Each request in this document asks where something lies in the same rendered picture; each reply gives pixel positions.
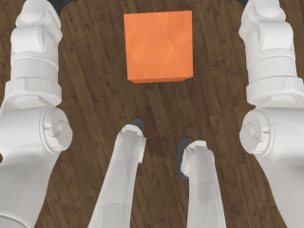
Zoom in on right robot hand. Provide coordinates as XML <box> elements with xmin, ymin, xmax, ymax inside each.
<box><xmin>237</xmin><ymin>0</ymin><xmax>249</xmax><ymax>10</ymax></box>

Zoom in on carton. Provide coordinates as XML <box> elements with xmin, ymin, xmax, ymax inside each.
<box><xmin>123</xmin><ymin>10</ymin><xmax>193</xmax><ymax>84</ymax></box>

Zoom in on robot left foot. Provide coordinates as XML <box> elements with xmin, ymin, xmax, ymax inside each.
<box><xmin>130</xmin><ymin>117</ymin><xmax>145</xmax><ymax>134</ymax></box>

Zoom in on left robot hand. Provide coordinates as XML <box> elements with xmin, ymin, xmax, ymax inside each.
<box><xmin>47</xmin><ymin>0</ymin><xmax>78</xmax><ymax>17</ymax></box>

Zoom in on robot right thigh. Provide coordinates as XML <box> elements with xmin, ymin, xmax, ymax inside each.
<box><xmin>182</xmin><ymin>145</ymin><xmax>227</xmax><ymax>228</ymax></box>

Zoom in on robot right upper arm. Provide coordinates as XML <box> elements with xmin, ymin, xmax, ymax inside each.
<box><xmin>239</xmin><ymin>106</ymin><xmax>304</xmax><ymax>228</ymax></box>

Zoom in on left robot forearm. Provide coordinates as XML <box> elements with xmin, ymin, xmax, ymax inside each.
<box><xmin>0</xmin><ymin>0</ymin><xmax>63</xmax><ymax>116</ymax></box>

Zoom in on right robot forearm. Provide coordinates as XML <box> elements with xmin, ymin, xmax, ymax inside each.
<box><xmin>238</xmin><ymin>0</ymin><xmax>304</xmax><ymax>109</ymax></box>

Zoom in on robot left upper arm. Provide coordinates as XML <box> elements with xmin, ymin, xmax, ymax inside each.
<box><xmin>0</xmin><ymin>105</ymin><xmax>73</xmax><ymax>228</ymax></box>

